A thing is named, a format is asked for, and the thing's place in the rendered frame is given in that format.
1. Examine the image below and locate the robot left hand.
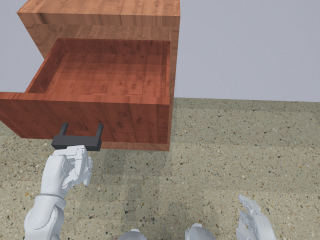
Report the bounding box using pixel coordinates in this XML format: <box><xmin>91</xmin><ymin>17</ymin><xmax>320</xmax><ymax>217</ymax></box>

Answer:
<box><xmin>40</xmin><ymin>145</ymin><xmax>93</xmax><ymax>199</ymax></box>

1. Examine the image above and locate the cabinet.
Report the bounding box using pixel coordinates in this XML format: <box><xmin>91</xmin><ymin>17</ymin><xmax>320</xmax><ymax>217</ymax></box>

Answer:
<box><xmin>16</xmin><ymin>0</ymin><xmax>181</xmax><ymax>152</ymax></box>

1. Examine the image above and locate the left robot forearm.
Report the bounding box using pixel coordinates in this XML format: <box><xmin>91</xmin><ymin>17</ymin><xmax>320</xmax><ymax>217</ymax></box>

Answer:
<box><xmin>24</xmin><ymin>194</ymin><xmax>66</xmax><ymax>240</ymax></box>

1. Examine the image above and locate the handle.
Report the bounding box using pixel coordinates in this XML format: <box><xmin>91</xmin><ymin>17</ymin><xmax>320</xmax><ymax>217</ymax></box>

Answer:
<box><xmin>51</xmin><ymin>122</ymin><xmax>104</xmax><ymax>152</ymax></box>

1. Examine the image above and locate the drawer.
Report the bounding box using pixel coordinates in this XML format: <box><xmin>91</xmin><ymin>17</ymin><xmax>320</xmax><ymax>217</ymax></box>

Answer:
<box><xmin>0</xmin><ymin>38</ymin><xmax>171</xmax><ymax>144</ymax></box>

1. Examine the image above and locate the robot right hand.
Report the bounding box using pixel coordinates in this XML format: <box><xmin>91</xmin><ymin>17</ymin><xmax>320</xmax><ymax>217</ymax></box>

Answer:
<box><xmin>236</xmin><ymin>194</ymin><xmax>277</xmax><ymax>240</ymax></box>

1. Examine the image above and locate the robot right shin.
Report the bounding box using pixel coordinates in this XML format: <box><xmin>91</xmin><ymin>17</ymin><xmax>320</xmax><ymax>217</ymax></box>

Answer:
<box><xmin>192</xmin><ymin>223</ymin><xmax>202</xmax><ymax>227</ymax></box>

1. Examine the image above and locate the right robot thigh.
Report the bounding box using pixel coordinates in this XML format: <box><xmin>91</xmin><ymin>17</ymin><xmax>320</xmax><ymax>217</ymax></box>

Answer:
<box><xmin>184</xmin><ymin>226</ymin><xmax>216</xmax><ymax>240</ymax></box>

